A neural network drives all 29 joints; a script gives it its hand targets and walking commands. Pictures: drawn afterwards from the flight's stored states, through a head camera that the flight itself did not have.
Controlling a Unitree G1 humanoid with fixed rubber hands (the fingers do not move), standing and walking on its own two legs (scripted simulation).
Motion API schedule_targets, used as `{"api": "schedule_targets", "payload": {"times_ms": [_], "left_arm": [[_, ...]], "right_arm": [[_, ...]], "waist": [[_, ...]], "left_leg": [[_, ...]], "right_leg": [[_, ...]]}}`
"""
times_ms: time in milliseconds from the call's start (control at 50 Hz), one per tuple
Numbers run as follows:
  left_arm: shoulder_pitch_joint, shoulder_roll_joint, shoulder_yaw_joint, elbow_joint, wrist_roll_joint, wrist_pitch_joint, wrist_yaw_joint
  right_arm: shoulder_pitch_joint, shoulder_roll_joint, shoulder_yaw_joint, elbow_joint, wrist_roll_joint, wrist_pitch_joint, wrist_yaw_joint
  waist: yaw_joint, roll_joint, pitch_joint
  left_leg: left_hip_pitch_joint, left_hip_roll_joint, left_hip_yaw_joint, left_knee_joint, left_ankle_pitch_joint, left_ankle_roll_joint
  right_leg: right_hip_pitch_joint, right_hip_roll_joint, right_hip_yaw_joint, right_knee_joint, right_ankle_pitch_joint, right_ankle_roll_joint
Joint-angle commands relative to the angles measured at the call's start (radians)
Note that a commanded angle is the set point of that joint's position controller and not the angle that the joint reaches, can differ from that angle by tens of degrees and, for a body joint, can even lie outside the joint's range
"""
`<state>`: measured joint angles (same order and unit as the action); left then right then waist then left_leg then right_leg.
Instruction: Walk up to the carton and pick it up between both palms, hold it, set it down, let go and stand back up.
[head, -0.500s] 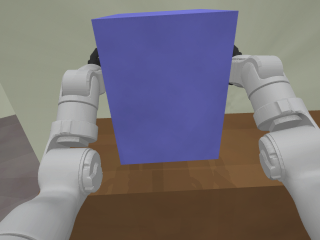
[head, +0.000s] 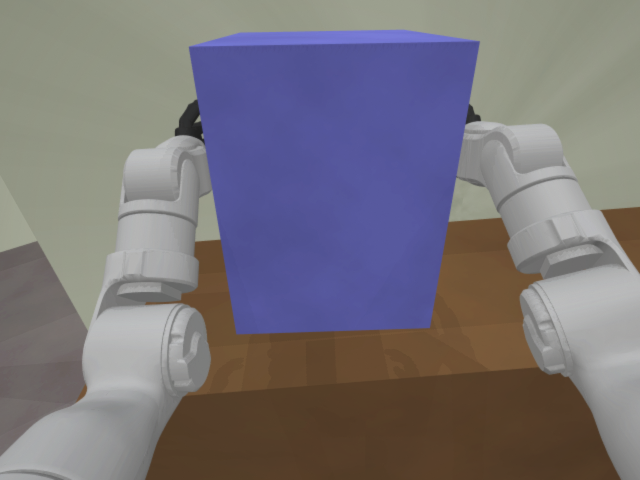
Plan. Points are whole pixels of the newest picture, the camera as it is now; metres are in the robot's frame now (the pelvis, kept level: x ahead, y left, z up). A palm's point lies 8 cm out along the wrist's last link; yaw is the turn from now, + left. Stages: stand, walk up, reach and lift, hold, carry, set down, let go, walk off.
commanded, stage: hold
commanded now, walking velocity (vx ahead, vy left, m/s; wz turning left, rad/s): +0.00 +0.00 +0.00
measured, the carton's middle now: (327, 168) +0.40 -0.01 +0.28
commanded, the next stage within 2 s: set down in 1.66 s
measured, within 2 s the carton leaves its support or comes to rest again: neither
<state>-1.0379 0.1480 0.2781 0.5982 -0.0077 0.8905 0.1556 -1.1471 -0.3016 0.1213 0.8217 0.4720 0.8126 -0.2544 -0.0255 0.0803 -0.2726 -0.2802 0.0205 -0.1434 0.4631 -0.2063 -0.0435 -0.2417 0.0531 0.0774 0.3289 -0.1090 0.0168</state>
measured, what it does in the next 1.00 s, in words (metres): stands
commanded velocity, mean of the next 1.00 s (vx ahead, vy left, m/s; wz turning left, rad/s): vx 0.00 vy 0.00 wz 0.00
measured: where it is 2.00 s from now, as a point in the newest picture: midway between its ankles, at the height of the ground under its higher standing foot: outside the picture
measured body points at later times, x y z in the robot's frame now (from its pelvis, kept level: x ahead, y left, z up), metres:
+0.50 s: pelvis +0.00 +0.01 +0.00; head -0.11 +0.01 +0.44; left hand +0.38 +0.17 +0.32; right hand +0.38 -0.15 +0.32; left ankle +0.03 +0.14 -0.74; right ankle +0.04 -0.13 -0.74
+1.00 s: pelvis +0.00 +0.00 +0.00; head -0.10 -0.01 +0.44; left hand +0.38 +0.15 +0.31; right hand +0.38 -0.17 +0.31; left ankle +0.03 +0.14 -0.74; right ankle +0.04 -0.13 -0.74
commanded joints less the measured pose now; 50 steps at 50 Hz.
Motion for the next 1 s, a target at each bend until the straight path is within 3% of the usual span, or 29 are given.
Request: {"api": "schedule_targets", "payload": {"times_ms": [0,60,160,240,260,280,360,540,620,680,720,880,980], "left_arm": [[-1.079,-0.657,-0.319,-0.250,-0.210,-0.118,-0.167],[-1.094,-0.683,-0.351,-0.273,-0.233,-0.123,-0.172],[-1.084,-0.682,-0.323,-0.196,-0.214,-0.122,-0.182],[-1.093,-0.696,-0.323,-0.212,-0.214,-0.128,-0.176],[-1.088,-0.699,-0.321,-0.167,-0.206,-0.124,-0.177],[-1.091,-0.700,-0.320,-0.201,-0.209,-0.130,-0.173],[-1.098,-0.731,-0.329,-0.186,-0.197,-0.123,-0.170],[-1.131,-0.762,-0.378,-0.255,-0.213,-0.124,-0.147],[-1.140,-0.760,-0.386,-0.305,-0.217,-0.122,-0.139],[-1.141,-0.739,-0.358,-0.275,-0.205,-0.121,-0.137],[-1.135,-0.744,-0.384,-0.337,-0.221,-0.128,-0.131],[-1.157,-0.705,-0.351,-0.291,-0.227,-0.125,-0.134],[-1.111,-0.671,-0.316,-0.250,-0.219,-0.125,-0.149]], "right_arm": [[-1.061,0.964,0.113,-0.539,0.209,-0.075,0.116],[-1.056,0.964,0.107,-0.572,0.207,-0.078,0.112],[-1.067,0.942,0.070,-0.495,0.189,-0.074,0.115],[-1.101,0.923,0.076,-0.502,0.198,-0.086,0.124],[-1.096,0.913,0.061,-0.461,0.190,-0.082,0.124],[-1.110,0.912,0.070,-0.499,0.199,-0.090,0.127],[-1.104,0.885,0.036,-0.425,0.190,-0.088,0.141],[-1.061,0.837,0.008,-0.324,0.205,-0.091,0.179],[-1.044,0.840,0.020,-0.341,0.215,-0.095,0.184],[-1.052,0.857,0.026,-0.319,0.206,-0.093,0.186],[-1.043,0.865,0.040,-0.380,0.225,-0.100,0.181],[-1.094,0.915,0.064,-0.436,0.208,-0.091,0.161],[-1.063,0.942,0.088,-0.480,0.209,-0.081,0.133]], "waist": [[0.003,-0.148,-0.515],[-0.018,-0.125,-0.534],[-0.028,-0.095,-0.454],[-0.014,-0.090,-0.501],[-0.017,-0.069,-0.450],[-0.011,-0.075,-0.482],[-0.020,-0.018,-0.440],[-0.045,0.053,-0.434],[-0.037,0.046,-0.483],[-0.023,0.023,-0.458],[-0.021,0.035,-0.519],[0.001,-0.056,-0.519],[0.000,-0.119,-0.536]], "left_leg": [[0.101,-0.077,0.063,-0.042,0.185,0.026],[0.107,-0.081,0.065,-0.040,0.177,0.021],[0.075,-0.071,0.059,-0.059,0.105,0.025],[0.084,-0.068,0.054,-0.056,0.133,0.021],[0.076,-0.065,0.052,-0.065,0.107,0.015],[0.078,-0.061,0.058,-0.060,0.127,0.017],[0.070,-0.047,0.045,-0.086,0.090,0.008],[0.081,-0.025,0.033,-0.108,0.118,-0.016],[0.116,-0.028,0.042,-0.089,0.195,-0.024],[0.090,-0.034,0.042,-0.095,0.151,-0.013],[0.118,-0.037,0.045,-0.087,0.212,-0.019],[0.071,-0.053,0.059,-0.075,0.130,0.019],[0.109,-0.075,0.064,-0.043,0.199,0.019]], "right_leg": [[0.251,0.027,-0.014,-0.040,0.135,0.054],[0.243,0.032,-0.023,-0.036,0.126,0.052],[0.219,0.032,-0.023,-0.041,0.050,0.042],[0.242,0.037,-0.028,-0.028,0.075,0.035],[0.215,0.034,-0.030,-0.034,0.054,0.032],[0.236,0.042,-0.028,-0.025,0.069,0.034],[0.224,0.048,-0.040,-0.024,0.057,0.025],[0.215,0.055,-0.048,-0.016,0.079,0.005],[0.218,0.057,-0.045,-0.016,0.117,0.004],[0.216,0.048,-0.037,-0.022,0.087,0.006],[0.241,0.050,-0.044,-0.015,0.141,0.009],[0.237,0.035,-0.022,-0.018,0.070,0.029],[0.243,0.026,-0.013,-0.036,0.135,0.045]]}}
